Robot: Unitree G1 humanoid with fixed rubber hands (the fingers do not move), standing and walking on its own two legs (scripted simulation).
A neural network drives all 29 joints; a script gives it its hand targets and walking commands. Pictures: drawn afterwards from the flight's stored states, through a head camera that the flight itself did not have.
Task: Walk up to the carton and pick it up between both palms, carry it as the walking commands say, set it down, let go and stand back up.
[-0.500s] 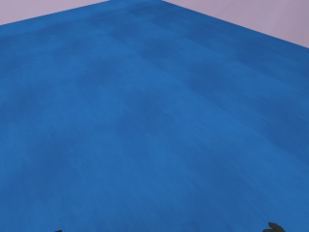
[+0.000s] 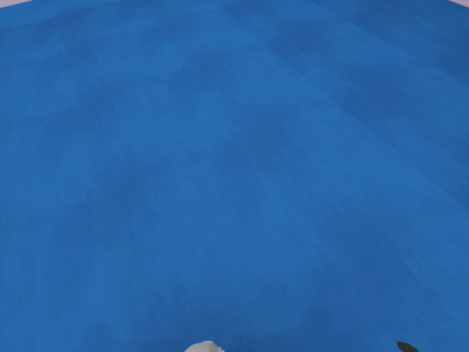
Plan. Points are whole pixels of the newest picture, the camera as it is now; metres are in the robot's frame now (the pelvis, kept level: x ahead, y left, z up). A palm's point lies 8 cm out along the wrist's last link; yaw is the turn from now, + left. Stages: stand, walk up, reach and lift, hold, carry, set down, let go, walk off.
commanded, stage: walk up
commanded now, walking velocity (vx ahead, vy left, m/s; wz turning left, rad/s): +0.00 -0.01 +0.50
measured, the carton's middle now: out of the picture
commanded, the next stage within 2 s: none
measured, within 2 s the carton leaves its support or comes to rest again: neither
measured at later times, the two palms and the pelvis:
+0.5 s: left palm out of the picture +0.03 +0.31 -0.11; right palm out of the picture +0.13 -0.23 -0.09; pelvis -0.03 +0.02 +0.01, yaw +16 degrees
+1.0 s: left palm out of the picture -0.19 +0.28 -0.13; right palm (336, 329) +0.18 -0.15 -0.11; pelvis -0.08 +0.00 -0.01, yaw +33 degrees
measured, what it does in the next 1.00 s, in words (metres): steps on the spot, turning left: left foot, then right foot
